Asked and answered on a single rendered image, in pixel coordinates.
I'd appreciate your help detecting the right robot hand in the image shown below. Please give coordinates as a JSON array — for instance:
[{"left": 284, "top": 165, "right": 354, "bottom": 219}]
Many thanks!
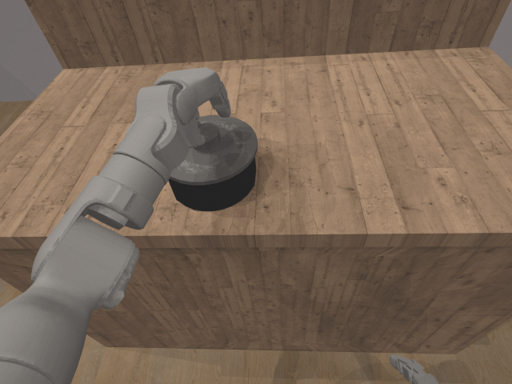
[{"left": 390, "top": 354, "right": 438, "bottom": 384}]

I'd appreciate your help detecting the robot left upper arm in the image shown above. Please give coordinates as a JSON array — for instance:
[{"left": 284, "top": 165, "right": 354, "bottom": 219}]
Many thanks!
[{"left": 0, "top": 216, "right": 140, "bottom": 384}]

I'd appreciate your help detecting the lid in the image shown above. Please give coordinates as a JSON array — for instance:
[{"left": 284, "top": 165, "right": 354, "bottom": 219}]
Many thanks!
[{"left": 170, "top": 115, "right": 258, "bottom": 186}]

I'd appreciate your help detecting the left robot hand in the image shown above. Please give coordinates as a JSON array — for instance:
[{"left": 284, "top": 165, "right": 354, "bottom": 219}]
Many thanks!
[{"left": 154, "top": 67, "right": 231, "bottom": 148}]

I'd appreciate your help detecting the knob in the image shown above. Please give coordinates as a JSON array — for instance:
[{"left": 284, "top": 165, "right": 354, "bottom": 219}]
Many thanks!
[{"left": 194, "top": 123, "right": 221, "bottom": 150}]

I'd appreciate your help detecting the table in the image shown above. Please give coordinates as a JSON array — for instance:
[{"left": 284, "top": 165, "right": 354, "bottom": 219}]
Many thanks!
[{"left": 0, "top": 0, "right": 512, "bottom": 354}]

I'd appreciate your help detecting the pot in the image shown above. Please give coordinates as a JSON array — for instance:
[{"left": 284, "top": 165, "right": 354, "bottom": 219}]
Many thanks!
[{"left": 169, "top": 157, "right": 256, "bottom": 211}]

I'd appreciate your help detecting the left robot forearm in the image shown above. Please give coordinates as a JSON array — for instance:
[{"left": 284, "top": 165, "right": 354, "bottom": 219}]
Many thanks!
[{"left": 31, "top": 78, "right": 198, "bottom": 282}]

